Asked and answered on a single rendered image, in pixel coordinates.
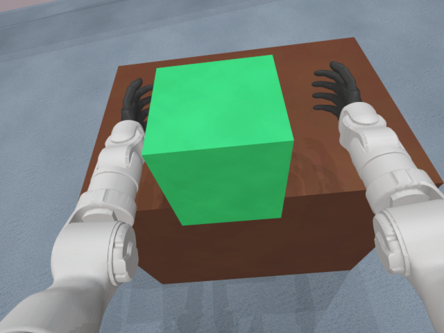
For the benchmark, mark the left robot hand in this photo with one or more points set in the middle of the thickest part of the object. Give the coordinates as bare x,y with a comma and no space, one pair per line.
132,104

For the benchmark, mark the robot left upper arm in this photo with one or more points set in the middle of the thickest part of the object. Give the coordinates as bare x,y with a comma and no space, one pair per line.
90,261

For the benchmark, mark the right robot forearm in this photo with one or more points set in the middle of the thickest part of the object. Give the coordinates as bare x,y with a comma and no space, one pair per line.
386,169

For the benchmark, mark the left robot forearm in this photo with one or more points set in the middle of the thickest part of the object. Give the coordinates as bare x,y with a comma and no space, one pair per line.
115,180

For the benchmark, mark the robot right upper arm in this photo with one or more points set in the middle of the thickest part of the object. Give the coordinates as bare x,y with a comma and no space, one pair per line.
409,240

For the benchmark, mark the right robot hand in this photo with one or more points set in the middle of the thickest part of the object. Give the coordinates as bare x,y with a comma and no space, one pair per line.
345,87

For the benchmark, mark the carton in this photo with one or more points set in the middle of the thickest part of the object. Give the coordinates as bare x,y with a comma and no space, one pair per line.
218,140

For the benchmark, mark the pedestal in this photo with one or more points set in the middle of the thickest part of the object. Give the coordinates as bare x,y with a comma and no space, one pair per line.
326,223

